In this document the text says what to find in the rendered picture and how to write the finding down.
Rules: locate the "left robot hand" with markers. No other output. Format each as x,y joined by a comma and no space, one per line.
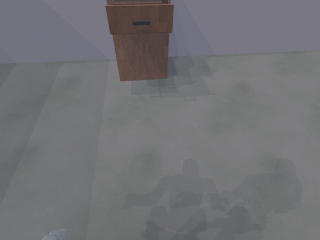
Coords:
56,234

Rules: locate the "handle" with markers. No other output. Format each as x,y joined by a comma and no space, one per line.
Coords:
141,22

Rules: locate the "cabinet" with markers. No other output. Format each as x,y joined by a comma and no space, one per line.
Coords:
141,56

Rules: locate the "drawer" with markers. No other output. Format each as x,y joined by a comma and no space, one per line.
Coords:
120,18

